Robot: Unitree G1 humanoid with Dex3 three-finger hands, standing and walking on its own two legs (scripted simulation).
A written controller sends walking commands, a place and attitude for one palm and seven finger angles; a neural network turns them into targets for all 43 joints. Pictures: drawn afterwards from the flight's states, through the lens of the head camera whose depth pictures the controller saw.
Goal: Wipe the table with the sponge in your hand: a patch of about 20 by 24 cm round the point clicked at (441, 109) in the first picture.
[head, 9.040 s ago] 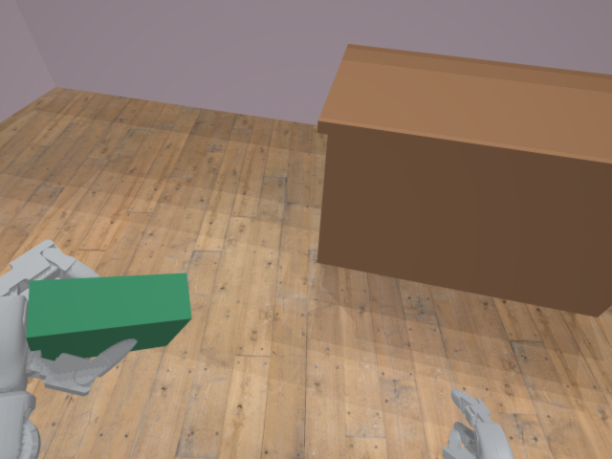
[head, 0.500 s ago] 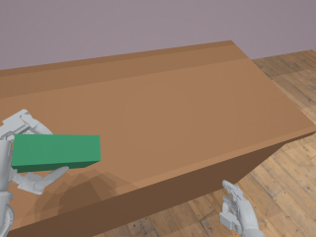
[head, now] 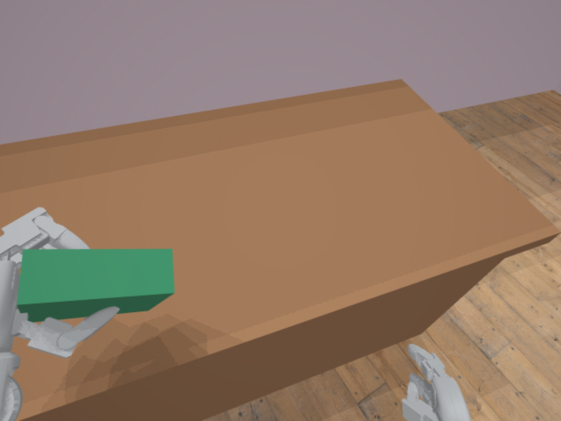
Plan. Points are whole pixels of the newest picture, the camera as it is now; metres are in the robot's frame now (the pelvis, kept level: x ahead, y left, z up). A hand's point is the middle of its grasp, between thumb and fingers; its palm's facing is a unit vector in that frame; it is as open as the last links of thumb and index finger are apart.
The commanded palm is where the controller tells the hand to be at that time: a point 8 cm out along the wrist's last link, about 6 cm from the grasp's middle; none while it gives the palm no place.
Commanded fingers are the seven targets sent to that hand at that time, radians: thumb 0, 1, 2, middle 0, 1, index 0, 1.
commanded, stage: look again from close up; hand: left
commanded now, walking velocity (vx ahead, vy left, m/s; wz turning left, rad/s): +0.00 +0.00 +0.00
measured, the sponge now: (120, 284) +0.23 +0.20 +0.12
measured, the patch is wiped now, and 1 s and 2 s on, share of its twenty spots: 0.00 0.00 0.00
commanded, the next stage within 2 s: turn the palm down, sponge in hand in 0.36 s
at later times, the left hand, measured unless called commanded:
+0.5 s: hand (56, 279) +0.22 +0.24 +0.17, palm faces +0.33 -0.79 -0.51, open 9.3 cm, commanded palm +0.15 +0.27 +0.17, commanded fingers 0.00 0.10 1.30 -1.20 -1.60 -1.20 -1.60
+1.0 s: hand (57, 305) +0.20 +0.24 +0.15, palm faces +0.37 -0.59 -0.72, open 9.3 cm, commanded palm +0.16 +0.25 +0.19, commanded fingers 0.00 0.10 1.30 -1.20 -1.60 -1.20 -1.60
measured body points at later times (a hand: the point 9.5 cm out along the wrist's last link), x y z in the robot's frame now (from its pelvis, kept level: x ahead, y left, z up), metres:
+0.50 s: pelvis -0.01 -0.01 +0.00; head +0.01 +0.01 +0.45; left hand +0.19 +0.28 +0.19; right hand +0.16 -0.23 -0.08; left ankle +0.02 +0.09 -0.74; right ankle +0.00 -0.14 -0.74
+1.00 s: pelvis -0.02 -0.05 -0.01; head -0.03 -0.08 +0.44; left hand +0.17 +0.27 +0.19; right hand +0.21 -0.25 -0.09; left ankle +0.02 +0.09 -0.74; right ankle +0.00 -0.14 -0.74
